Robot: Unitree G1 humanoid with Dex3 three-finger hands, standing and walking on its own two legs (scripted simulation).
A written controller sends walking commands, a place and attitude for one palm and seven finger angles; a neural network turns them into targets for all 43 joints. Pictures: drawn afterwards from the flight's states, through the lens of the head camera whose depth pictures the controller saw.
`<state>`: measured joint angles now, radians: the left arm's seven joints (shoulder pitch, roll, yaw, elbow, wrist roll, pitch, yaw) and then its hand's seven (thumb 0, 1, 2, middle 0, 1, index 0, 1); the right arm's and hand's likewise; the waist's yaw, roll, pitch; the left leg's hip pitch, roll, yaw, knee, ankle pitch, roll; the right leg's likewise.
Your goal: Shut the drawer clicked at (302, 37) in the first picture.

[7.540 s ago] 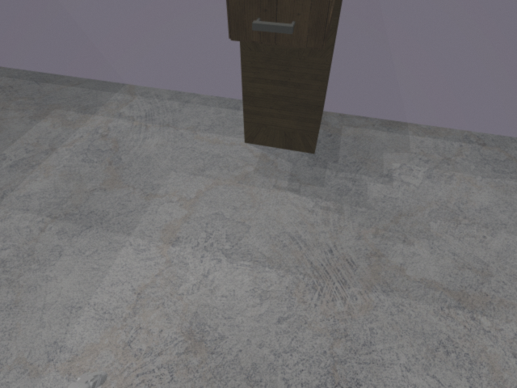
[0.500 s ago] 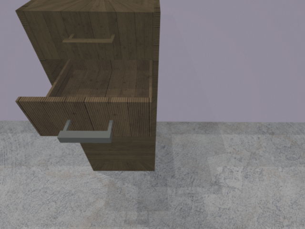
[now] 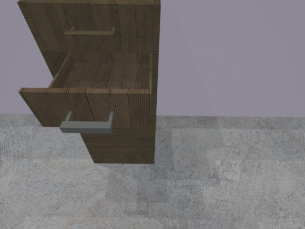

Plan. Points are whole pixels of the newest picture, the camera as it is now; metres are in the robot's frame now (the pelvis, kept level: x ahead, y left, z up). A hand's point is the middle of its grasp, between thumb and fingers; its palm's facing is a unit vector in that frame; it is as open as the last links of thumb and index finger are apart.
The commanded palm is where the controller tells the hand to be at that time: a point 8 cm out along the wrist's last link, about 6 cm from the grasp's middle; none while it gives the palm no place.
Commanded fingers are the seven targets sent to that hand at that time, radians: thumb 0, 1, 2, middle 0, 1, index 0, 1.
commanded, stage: come to a stop and stand still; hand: left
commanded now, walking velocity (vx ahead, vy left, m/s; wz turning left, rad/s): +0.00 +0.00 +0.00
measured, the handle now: (89, 120) +0.41 +0.23 +0.03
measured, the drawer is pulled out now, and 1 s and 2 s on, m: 0.22 0.22 0.22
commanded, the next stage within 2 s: look again from close up in 0.28 s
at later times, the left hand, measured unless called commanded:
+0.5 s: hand out of the picture -0.01 +0.15 -0.18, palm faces +0.02 -0.99 -0.16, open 7.4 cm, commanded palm none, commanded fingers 0.00 0.90 0.90 -0.20 -0.30 -0.20 -0.30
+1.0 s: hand out of the picture +0.01 +0.16 -0.18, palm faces +0.00 -0.98 -0.18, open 7.4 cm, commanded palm +0.12 +0.21 -0.07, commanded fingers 0.00 0.90 0.90 -0.22 -0.32 -0.22 -0.32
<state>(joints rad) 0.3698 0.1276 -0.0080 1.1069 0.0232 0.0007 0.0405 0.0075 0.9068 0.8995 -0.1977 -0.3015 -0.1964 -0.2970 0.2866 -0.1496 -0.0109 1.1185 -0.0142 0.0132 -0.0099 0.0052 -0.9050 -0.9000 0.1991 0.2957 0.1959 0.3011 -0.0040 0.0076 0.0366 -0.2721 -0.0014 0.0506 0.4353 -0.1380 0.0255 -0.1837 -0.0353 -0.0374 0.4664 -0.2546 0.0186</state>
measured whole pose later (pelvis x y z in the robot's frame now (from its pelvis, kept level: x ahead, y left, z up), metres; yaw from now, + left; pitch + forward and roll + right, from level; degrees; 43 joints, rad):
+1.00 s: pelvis +0.02 -0.01 +0.00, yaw -1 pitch -1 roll +0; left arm 0.32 0.14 0.00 1.10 0.02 -0.01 0.04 0.01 0.91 0.90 -0.20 -0.30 -0.20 -0.30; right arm 0.25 -0.15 0.00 1.13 -0.01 0.00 -0.02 0.01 -0.92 -0.90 0.20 0.30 0.20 0.30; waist 0.00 -0.01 0.04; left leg -0.25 0.01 0.06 0.43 -0.17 0.01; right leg -0.16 -0.02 -0.03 0.44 -0.27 0.01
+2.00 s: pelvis +0.03 -0.03 -0.04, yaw +1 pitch +6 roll +0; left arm 0.61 0.24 0.22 -0.19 -0.33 -0.32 -0.28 0.02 0.90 0.90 -1.03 -1.20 -1.03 -1.20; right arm 0.29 -0.26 -0.05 0.62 0.06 -0.25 -0.09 0.02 -0.90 -0.90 0.20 0.30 0.20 0.30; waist 0.01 0.04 -0.10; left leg -0.59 0.04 0.00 0.84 -0.36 -0.02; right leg -0.47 0.00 -0.07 0.84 -0.48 -0.03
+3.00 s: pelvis +0.03 -0.03 -0.01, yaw +2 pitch -1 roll -1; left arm 0.42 0.30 0.30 -0.27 -0.35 -0.02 -0.29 0.02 0.90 0.90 -1.40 -1.60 -1.40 -1.60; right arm 0.25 -0.26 0.04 0.63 0.07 -0.34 -0.10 0.02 -0.90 -0.90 0.20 0.30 0.20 0.30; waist 0.04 0.06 -0.07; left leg -0.34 0.04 -0.01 0.64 -0.28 -0.02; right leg -0.21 0.01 -0.09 0.61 -0.38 -0.03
